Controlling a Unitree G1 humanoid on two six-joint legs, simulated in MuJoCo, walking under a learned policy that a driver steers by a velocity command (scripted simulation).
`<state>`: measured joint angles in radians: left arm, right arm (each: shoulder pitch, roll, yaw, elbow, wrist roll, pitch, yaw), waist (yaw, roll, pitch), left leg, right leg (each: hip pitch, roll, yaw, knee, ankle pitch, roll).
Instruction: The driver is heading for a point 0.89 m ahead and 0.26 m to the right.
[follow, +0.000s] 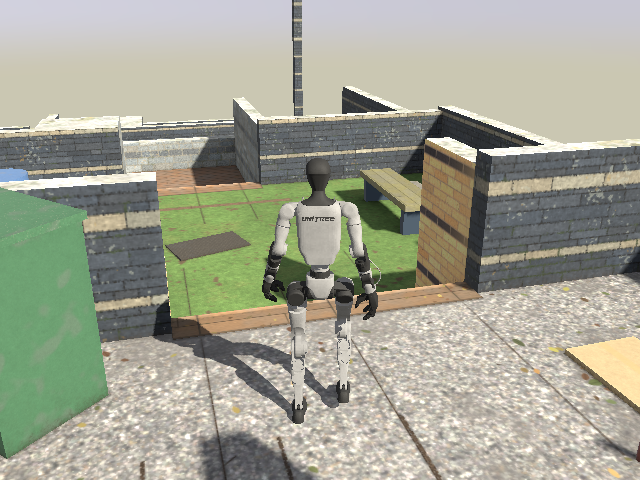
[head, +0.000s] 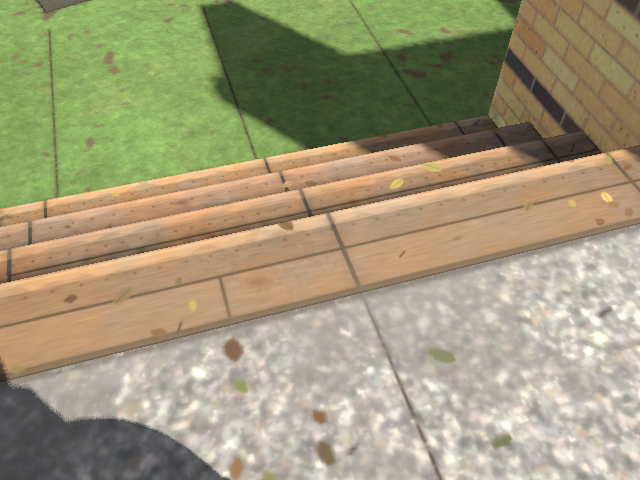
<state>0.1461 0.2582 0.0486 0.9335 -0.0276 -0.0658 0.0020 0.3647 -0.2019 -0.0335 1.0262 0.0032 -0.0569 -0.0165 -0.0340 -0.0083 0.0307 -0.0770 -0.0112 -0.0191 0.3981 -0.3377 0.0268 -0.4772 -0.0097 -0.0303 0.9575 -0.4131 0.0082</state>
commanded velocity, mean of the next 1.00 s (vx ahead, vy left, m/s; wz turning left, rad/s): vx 0.16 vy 0.00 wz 0.00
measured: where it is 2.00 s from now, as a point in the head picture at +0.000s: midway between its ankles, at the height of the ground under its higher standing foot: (331, 433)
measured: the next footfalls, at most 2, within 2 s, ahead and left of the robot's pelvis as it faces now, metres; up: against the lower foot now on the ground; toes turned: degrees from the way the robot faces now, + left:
right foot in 0.12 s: +0.16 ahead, -0.11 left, +0.00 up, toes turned -1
left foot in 0.40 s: +0.10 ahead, +0.12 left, +0.00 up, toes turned +0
